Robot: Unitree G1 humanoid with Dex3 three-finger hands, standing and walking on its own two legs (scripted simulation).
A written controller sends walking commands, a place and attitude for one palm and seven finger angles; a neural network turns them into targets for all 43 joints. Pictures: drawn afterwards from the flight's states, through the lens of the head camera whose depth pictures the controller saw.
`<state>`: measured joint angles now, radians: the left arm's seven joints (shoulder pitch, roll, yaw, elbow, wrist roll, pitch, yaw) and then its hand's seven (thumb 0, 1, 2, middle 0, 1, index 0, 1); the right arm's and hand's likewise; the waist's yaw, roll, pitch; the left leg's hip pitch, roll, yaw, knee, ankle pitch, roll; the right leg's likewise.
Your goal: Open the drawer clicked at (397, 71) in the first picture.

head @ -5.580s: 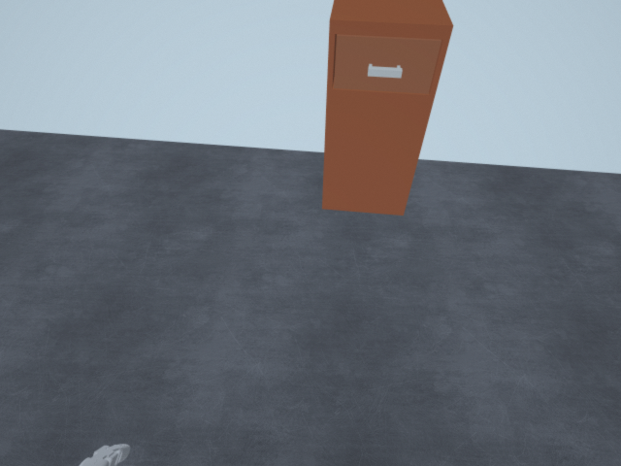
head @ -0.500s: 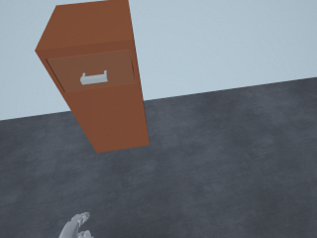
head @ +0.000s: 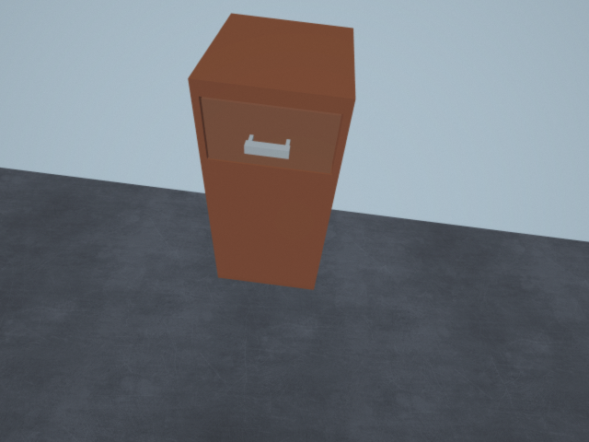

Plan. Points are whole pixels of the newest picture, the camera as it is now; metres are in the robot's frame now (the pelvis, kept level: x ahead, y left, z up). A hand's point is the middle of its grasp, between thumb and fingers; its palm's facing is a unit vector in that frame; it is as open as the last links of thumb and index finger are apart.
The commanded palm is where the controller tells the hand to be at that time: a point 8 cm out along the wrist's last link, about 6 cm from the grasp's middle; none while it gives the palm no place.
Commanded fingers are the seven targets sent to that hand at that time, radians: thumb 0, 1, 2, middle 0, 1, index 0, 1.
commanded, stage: take the last steps up to it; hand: left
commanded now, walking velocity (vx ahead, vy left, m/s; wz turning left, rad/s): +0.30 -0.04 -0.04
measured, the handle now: (268, 144) +0.79 +0.15 -0.07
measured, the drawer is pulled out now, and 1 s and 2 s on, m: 0.00 0.00 0.00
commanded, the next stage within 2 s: come to a stop and stand still in 0.62 s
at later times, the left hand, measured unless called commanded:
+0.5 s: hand (224, 359) +0.28 +0.15 -0.17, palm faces -0.07 -0.98 -0.19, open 7.4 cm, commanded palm none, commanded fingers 0.00 0.90 0.90 -0.20 -0.30 -0.20 -0.30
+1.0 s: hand (230, 362) +0.28 +0.14 -0.18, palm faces +0.05 -0.99 -0.16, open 7.3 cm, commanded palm none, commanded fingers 0.00 0.90 0.90 -0.20 -0.30 -0.20 -0.30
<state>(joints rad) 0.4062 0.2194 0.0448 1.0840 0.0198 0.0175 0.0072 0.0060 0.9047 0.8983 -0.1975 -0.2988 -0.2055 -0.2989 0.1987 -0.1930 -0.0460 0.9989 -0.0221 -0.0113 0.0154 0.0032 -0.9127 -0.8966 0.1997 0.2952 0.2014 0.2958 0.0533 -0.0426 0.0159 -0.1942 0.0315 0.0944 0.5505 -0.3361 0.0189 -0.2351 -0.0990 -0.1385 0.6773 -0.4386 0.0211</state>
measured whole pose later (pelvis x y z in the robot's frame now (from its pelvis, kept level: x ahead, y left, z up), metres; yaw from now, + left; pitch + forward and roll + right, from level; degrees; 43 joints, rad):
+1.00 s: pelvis +0.28 -0.03 +0.00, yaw -2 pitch -2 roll +0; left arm 0.29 0.15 0.02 1.08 0.00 0.03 0.04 0.00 0.91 0.90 -0.20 -0.30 -0.20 -0.30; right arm 0.14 -0.13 -0.02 1.03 -0.01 0.00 -0.03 0.00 -0.93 -0.90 0.20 0.30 0.20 0.30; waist 0.04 -0.04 0.06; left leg -0.30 0.06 0.12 0.53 -0.19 0.01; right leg -0.23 -0.03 -0.09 0.69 -0.45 0.00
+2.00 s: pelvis +0.23 -0.05 +0.01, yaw -2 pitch -1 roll +0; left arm 0.30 0.15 0.01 1.14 0.01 0.01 0.02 0.00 0.91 0.90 -0.20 -0.30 -0.20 -0.30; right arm 0.20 -0.16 -0.01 1.08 -0.01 -0.01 -0.03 0.00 -0.94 -0.90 0.20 0.30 0.21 0.30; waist 0.04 -0.02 0.01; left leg -0.15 0.03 0.04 0.44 -0.26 -0.01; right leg -0.16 -0.05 -0.06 0.44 -0.26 0.02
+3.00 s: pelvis +0.18 -0.03 +0.01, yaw -2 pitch -3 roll -1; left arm 0.37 0.16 0.00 1.05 0.02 0.01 0.03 0.01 0.91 0.90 -0.20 -0.30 -0.20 -0.30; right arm 0.30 -0.16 -0.01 1.05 -0.01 0.02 0.00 0.00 -0.92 -0.90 0.20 0.30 0.20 0.30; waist 0.00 -0.01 0.01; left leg -0.24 0.03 0.03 0.51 -0.23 0.00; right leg -0.22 -0.05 -0.06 0.47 -0.20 0.03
